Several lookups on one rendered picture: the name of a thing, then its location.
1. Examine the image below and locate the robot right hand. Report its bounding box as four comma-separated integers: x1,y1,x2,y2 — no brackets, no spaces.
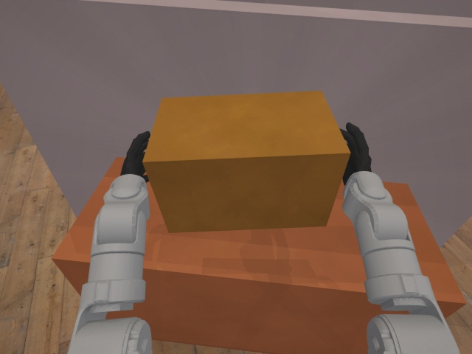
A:
340,122,372,185

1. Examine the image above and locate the carton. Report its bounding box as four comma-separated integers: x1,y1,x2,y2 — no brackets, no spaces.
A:
142,91,351,233

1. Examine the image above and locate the robot right forearm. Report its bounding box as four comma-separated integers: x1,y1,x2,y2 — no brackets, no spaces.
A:
342,171,460,354

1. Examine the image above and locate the pedestal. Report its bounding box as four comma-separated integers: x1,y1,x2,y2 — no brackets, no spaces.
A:
51,157,467,354

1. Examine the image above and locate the robot left hand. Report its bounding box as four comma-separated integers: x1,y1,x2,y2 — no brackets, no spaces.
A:
120,131,150,183

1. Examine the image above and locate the robot left upper arm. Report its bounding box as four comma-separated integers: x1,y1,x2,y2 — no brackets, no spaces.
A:
69,317,153,354

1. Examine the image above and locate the robot left forearm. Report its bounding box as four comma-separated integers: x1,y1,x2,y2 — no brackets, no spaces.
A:
67,174,150,354

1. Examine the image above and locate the robot right upper arm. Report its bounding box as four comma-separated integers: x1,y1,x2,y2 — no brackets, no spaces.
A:
367,314,458,354

